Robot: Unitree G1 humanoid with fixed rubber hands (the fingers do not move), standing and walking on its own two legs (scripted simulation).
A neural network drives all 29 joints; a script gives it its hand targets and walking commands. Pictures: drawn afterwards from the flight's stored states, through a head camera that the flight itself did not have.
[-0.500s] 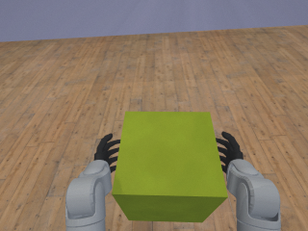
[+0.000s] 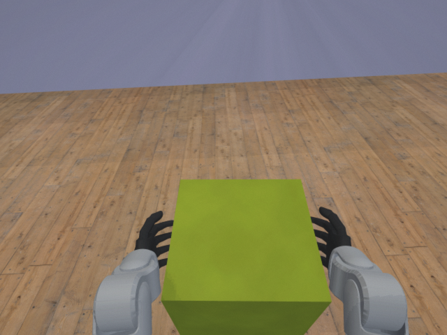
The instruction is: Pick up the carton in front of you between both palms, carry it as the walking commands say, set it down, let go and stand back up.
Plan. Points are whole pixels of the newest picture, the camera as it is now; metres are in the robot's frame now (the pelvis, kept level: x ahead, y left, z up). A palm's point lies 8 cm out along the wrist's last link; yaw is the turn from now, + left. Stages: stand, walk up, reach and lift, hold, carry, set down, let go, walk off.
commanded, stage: carry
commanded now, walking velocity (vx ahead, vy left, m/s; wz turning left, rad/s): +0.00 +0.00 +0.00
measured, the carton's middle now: (240, 265) +0.26 +0.00 +0.04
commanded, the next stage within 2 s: hold in 1.68 s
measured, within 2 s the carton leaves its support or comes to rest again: neither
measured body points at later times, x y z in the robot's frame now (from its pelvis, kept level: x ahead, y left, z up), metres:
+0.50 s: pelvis +0.04 -0.01 -0.01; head +0.01 -0.02 +0.44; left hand +0.29 +0.14 +0.08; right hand +0.30 -0.16 +0.08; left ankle -0.03 +0.08 -0.74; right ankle +0.04 -0.12 -0.74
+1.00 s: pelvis +0.00 -0.01 +0.00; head -0.03 -0.01 +0.45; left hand +0.28 +0.14 +0.05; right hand +0.29 -0.16 +0.05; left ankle -0.03 +0.08 -0.74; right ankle +0.04 -0.12 -0.74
